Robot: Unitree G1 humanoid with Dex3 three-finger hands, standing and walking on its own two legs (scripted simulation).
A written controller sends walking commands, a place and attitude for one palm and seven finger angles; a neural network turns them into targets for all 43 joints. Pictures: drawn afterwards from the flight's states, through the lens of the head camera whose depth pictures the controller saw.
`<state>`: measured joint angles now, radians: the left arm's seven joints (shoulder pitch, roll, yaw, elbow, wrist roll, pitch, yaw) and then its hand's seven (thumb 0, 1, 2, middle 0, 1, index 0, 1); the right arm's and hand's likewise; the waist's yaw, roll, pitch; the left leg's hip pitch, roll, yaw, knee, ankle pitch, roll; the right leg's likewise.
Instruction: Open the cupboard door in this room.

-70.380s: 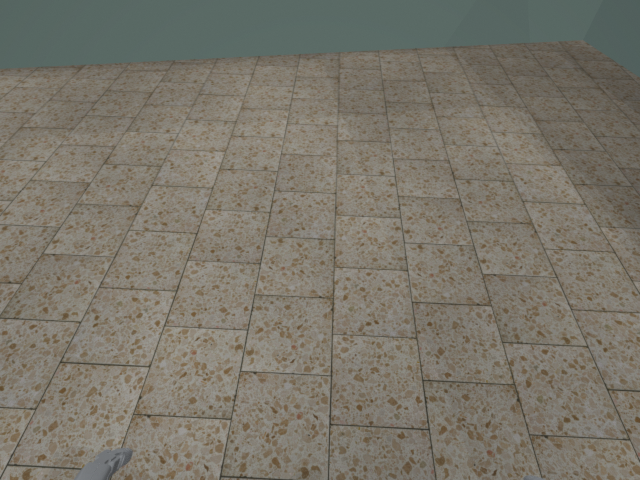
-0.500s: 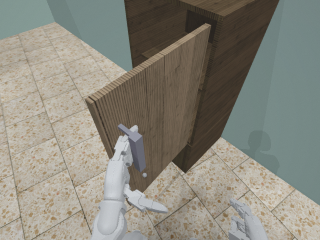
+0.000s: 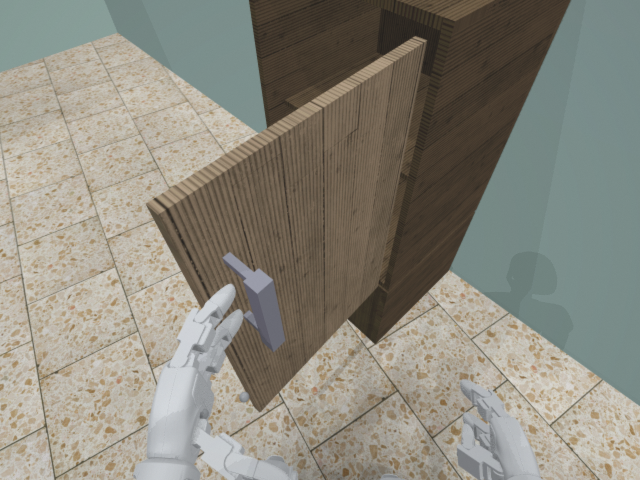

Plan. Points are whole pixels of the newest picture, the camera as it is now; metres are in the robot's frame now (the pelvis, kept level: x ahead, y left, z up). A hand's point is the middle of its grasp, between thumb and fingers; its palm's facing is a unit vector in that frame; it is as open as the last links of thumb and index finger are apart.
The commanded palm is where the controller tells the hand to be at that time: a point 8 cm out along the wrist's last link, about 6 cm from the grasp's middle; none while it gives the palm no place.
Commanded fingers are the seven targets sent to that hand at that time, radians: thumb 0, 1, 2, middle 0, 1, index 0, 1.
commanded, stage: slide the hand sideways off the handle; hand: left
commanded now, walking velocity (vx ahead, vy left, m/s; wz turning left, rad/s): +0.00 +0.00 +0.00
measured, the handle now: (254, 304) +0.30 +0.10 +0.08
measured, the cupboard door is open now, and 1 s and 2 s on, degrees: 94 94 94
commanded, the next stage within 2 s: draw the hand back to the body in 0.28 s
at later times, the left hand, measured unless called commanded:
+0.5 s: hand (206, 431) +0.17 +0.12 +0.08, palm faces +0.01 -1.00 -0.05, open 16.3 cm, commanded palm +0.14 +0.19 +0.09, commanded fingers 0.00 -0.50 0.30 -0.15 -0.30 -0.15 -0.30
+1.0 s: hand (91, 395) +0.18 +0.20 +0.15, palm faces +0.14 -0.96 -0.25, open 15.6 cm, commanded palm +0.14 +0.25 +0.16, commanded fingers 0.00 -0.08 0.48 -0.17 -0.30 -0.17 -0.30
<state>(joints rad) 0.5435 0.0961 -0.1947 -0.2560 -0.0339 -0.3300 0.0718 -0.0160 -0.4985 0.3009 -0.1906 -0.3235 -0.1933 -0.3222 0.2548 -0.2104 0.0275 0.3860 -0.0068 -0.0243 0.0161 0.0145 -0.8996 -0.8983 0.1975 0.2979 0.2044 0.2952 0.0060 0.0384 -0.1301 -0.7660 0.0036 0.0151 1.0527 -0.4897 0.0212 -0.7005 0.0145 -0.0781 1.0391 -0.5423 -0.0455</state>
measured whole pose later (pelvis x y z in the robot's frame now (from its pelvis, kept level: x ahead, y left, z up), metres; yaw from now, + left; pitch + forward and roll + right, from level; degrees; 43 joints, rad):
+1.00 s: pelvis +0.01 +0.02 +0.03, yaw +0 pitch +5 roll -2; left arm 0.66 0.30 0.10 -0.49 -0.12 -0.11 0.00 -0.02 -0.37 0.36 -0.16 -0.30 -0.16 -0.30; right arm 0.28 -0.22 0.04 0.44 0.04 -0.08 -0.10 0.02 -0.90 -0.90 0.20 0.30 0.20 0.30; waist 0.04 0.05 -0.13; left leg -0.53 0.00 0.01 0.86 -0.42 0.04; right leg -0.45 0.02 -0.08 0.80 -0.45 -0.02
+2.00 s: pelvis +0.01 +0.00 +0.07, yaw +0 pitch -5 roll +0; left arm 0.48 0.34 0.33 -0.40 -0.08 -0.07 0.11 0.01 0.89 0.90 -0.21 -0.31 -0.21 -0.30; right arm 0.20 -0.24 0.02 0.64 0.01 -0.08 -0.08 0.02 -0.90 -0.90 0.20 0.30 0.20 0.30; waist 0.07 0.06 0.02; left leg -0.11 0.00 0.02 0.42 -0.23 0.02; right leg -0.04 0.04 -0.05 0.37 -0.25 -0.04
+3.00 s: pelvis -0.11 +0.04 +0.06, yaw +2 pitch +0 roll -3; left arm 0.56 0.40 0.42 -0.58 -0.04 -0.23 0.16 0.01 0.89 0.90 -0.21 -0.31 -0.21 -0.30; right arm 0.20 -0.21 0.00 0.60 0.00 -0.07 -0.06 0.01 -0.90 -0.90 0.20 0.30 0.21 0.30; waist 0.03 0.02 0.04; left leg -0.49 -0.02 0.01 0.66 -0.30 0.02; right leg -0.32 0.05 0.01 0.56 -0.24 0.00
